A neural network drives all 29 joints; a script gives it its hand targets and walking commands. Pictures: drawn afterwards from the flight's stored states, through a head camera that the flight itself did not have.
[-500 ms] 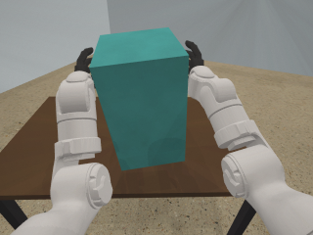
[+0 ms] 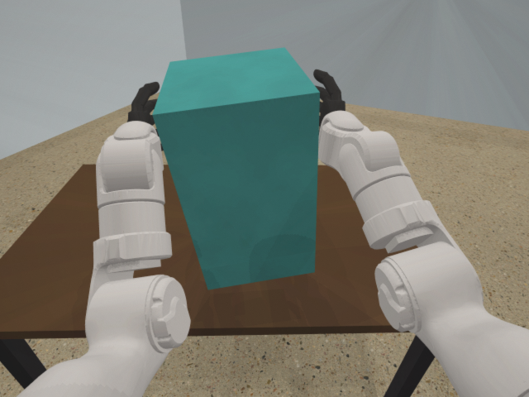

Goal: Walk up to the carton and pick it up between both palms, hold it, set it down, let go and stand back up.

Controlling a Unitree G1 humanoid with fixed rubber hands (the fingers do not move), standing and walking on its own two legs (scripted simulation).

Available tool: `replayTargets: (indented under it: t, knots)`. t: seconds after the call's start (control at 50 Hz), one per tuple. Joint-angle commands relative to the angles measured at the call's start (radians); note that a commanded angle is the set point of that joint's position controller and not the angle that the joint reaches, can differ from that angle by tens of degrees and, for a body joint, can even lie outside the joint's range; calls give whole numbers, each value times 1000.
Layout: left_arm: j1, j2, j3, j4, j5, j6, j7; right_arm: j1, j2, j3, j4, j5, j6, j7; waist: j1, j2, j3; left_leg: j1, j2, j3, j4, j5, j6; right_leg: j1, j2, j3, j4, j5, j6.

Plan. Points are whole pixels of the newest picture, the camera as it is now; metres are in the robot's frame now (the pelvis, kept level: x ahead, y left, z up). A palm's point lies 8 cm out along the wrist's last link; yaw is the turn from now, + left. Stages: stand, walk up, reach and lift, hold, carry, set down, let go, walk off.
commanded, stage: hold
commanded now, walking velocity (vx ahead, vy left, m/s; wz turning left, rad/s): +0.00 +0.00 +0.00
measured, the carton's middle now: (245, 171) +0.36 +0.00 +0.24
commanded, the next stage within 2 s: none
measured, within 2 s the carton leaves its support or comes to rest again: neither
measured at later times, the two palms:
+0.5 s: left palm (141, 135) +0.37 +0.14 +0.29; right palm (329, 122) +0.36 -0.12 +0.30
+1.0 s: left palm (143, 134) +0.37 +0.14 +0.30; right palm (331, 122) +0.36 -0.12 +0.31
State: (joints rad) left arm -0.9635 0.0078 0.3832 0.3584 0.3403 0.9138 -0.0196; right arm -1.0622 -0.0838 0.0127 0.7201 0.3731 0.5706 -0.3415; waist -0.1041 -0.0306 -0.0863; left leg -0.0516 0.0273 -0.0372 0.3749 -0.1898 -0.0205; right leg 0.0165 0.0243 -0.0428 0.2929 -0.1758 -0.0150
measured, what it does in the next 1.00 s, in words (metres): stands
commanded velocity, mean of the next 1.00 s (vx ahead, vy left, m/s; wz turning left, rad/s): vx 0.00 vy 0.00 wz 0.00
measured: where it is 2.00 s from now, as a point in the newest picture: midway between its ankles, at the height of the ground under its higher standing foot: outside the picture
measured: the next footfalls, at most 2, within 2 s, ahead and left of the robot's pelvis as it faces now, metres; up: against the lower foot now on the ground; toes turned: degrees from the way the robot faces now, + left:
none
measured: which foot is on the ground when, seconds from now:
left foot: down 0.00-1.00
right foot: down 0.00-1.00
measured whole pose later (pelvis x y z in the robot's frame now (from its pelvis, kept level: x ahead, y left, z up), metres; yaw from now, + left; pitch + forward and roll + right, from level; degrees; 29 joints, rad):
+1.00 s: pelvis +0.00 +0.00 +0.00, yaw +0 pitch -7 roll -1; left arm -0.98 0.01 0.39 0.40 0.33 0.90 -0.01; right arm -1.08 -0.09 0.00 0.75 0.38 0.58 -0.35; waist -0.10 -0.02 -0.10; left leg -0.07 0.03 -0.04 0.38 -0.19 -0.02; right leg 0.00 0.03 -0.03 0.30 -0.18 -0.02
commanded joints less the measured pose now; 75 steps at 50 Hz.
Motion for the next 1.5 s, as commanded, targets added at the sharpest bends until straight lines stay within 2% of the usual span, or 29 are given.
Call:
replayTargets:
  t: [0.0, 0.12, 0.16, 0.22, 0.3, 0.36, 0.4, 0.44, 0.48, 0.56, 0.64, 0.66, 0.72, 0.74, 0.78, 0.84, 0.88, 0.92, 0.96, 1.0, 1.06, 1.1, 1.14, 1.16, 1.22, 1.28, 1.36, 1.44, 1.48]
  knots:
    - [-769, -586, -395, -61, -174, -94, -126, -824, 672, 232, -265, 142, -3, 107, -3, 69, -282, 15, -73, 36, -49, 165, -19, 69, 48, 6, -14, 188, 86]
    - [-770, -576, -387, -61, -166, -95, -121, -823, 679, 245, -259, 146, 1, 110, 9, 56, -289, 18, -74, 37, -47, 172, -13, 69, 48, 13, -11, 205, 91]
    - [-778, -580, -401, -76, -179, -98, -122, -812, 685, 243, -255, 146, 2, 107, -3, 60, -301, 25, -74, 37, -46, 173, -15, 65, 48, 14, -13, 207, 89]
    - [-764, -572, -380, -41, -171, -93, -127, -813, 671, 229, -236, 139, 7, 103, -4, 60, -276, 18, -72, 35, -51, 150, -12, 64, 43, 15, -17, 198, 91]
    - [-759, -567, -390, -60, -173, -90, -131, -820, 673, 241, -262, 146, 6, 99, -3, 46, -298, 18, -74, 37, -42, 174, -16, 77, 48, 14, -12, 225, 94]
    - [-760, -581, -397, -69, -183, -93, -126, -826, 671, 246, -282, 158, 7, 98, -9, 59, -314, 34, -72, 30, -34, 194, -20, 81, 49, 15, -9, 239, 92]
    - [-764, -578, -390, -58, -176, -90, -126, -827, 674, 242, -272, 157, 10, 99, 0, 60, -284, 15, -71, 31, -43, 187, -20, 68, 51, 13, -13, 221, 89]
    - [-764, -571, -390, -57, -175, -91, -126, -805, 665, 233, -239, 146, 15, 100, -10, 63, -270, 22, -72, 32, -46, 166, -18, 56, 45, 15, -16, 207, 90]
    - [-764, -573, -388, -59, -174, -88, -129, -798, 665, 234, -236, 147, 16, 103, -3, 65, -274, 15, -68, 31, -48, 170, -20, 64, 48, 13, -15, 200, 89]
    - [-769, -593, -408, -79, -189, -92, -124, -824, 670, 241, -285, 158, 7, 103, -7, 75, -315, 34, -66, 28, -35, 211, -27, 71, 55, 9, -10, 231, 85]
    - [-786, -581, -399, -69, -181, -93, -122, -814, 658, 224, -238, 149, 13, 108, -11, 86, -283, 18, -65, 28, -46, 162, -28, 48, 54, 8, -14, 171, 79]
    - [-797, -591, -413, -94, -191, -98, -118, -816, 671, 231, -254, 155, 10, 110, -6, 80, -311, 25, -65, 21, -42, 184, -29, 49, 56, 8, -9, 191, 81]
    - [-759, -587, -408, -69, -188, -91, -115, -817, 658, 241, -265, 164, 12, 108, -10, 83, -315, 42, -66, 23, -32, 214, -30, 64, 56, 12, -6, 228, 82]
    - [-749, -575, -387, -45, -175, -87, -119, -800, 649, 235, -235, 155, 19, 105, -7, 66, -277, 38, -66, 25, -39, 193, -28, 60, 55, 11, -16, 213, 85]
    - [-763, -586, -401, -64, -181, -90, -121, -797, 652, 227, -228, 150, 18, 107, -13, 85, -267, 15, -63, 26, -46, 177, -31, 55, 53, 13, -18, 188, 79]
    - [-788, -580, -391, -52, -186, -95, -120, -827, 661, 226, -236, 150, 14, 109, -3, 61, -280, 11, -63, 25, -51, 141, -22, 46, 52, 11, -17, 159, 82]
    - [-787, -578, -382, -27, -180, -96, -119, -828, 662, 217, -216, 140, 13, 112, -2, 68, -269, -4, -66, 28, -55, 127, -19, 43, 48, 15, -22, 148, 82]
    - [-783, -579, -376, -15, -175, -96, -119, -834, 660, 213, -215, 142, 11, 112, 2, 71, -266, -7, -67, 31, -55, 137, -21, 47, 49, 12, -20, 160, 84]
    - [-785, -566, -360, -21, -172, -101, -119, -840, 669, 228, -218, 148, 10, 112, 12, 48, -283, 2, -69, 32, -50, 150, -17, 59, 52, 13, -17, 179, 88]
    - [-790, -571, -380, -49, -189, -107, -116, -837, 684, 239, -244, 164, 8, 109, 5, 47, -324, 12, -74, 30, -42, 166, -12, 63, 48, 20, -7, 219, 92]
    - [-782, -572, -376, -37, -187, -103, -116, -831, 670, 231, -236, 158, 14, 104, -3, 49, -301, 23, -69, 26, -41, 169, -16, 50, 49, 14, -13, 209, 89]
    - [-778, -584, -387, -38, -188, -101, -119, -827, 664, 230, -243, 161, 14, 104, -6, 73, -297, 19, -69, 25, -43, 160, -21, 51, 48, 19, -17, 194, 85]
    - [-790, -581, -386, -42, -193, -103, -118, -832, 667, 224, -245, 158, 17, 102, -11, 65, -296, 14, -66, 23, -45, 149, -19, 51, 48, 21, -18, 187, 83]
    - [-799, -577, -386, -41, -190, -103, -116, -838, 672, 224, -246, 157, 15, 103, -2, 59, -294, 8, -67, 25, -49, 147, -17, 41, 50, 18, -19, 178, 86]
    - [-776, -580, -382, -7, -180, -98, -121, -832, 662, 213, -222, 154, 16, 107, -3, 78, -265, -6, -67, 25, -52, 141, -20, 39, 48, 18, -23, 166, 83]
    - [-779, -578, -380, -10, -182, -100, -122, -834, 661, 217, -230, 153, 17, 102, -9, 66, -280, 8, -68, 22, -47, 137, -20, 40, 46, 23, -21, 175, 86]
    - [-791, -561, -366, -21, -177, -101, -119, -831, 669, 225, -215, 160, 22, 102, 3, 54, -284, 9, -70, 26, -46, 143, -13, 40, 46, 23, -17, 180, 92]
    - [-796, -578, -401, -74, -197, -103, -116, -829, 677, 239, -272, 177, 20, 99, -10, 75, -341, 38, -71, 20, -28, 191, -23, 64, 51, 22, -8, 237, 92]
    - [-786, -585, -398, -52, -201, -99, -115, -834, 663, 239, -270, 177, 20, 96, -12, 74, -329, 31, -72, 21, -30, 189, -26, 49, 52, 20, -16, 219, 90]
